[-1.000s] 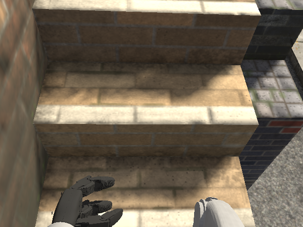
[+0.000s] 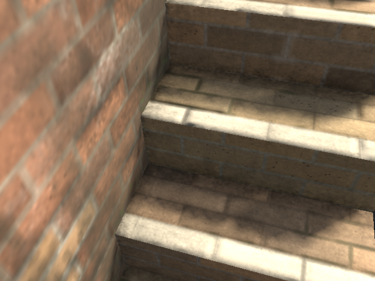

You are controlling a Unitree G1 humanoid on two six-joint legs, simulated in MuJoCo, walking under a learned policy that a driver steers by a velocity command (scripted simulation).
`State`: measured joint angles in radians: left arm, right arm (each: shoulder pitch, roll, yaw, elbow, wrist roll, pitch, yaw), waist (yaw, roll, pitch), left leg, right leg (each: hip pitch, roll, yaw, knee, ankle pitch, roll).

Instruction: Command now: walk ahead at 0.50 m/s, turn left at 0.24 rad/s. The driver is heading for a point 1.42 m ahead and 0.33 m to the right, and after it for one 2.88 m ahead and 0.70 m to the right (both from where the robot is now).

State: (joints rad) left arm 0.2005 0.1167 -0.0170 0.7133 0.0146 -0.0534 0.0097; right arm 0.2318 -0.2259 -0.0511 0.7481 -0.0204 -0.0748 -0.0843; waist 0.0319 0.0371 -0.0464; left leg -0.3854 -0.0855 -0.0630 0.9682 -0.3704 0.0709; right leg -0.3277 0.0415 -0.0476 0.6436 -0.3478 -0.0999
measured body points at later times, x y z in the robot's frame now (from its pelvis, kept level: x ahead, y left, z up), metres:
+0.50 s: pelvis +0.15 +0.03 +0.11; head +0.21 +0.04 +0.55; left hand +0.22 +0.29 -0.04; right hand +0.36 -0.19 +0.03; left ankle +0.21 +0.16 -0.53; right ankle +0.04 -0.10 -0.45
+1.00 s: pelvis +0.27 -0.05 +0.20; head +0.26 -0.07 +0.65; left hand +0.35 +0.22 +0.09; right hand +0.47 -0.30 +0.16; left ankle +0.27 +0.07 -0.20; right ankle +0.24 -0.16 -0.52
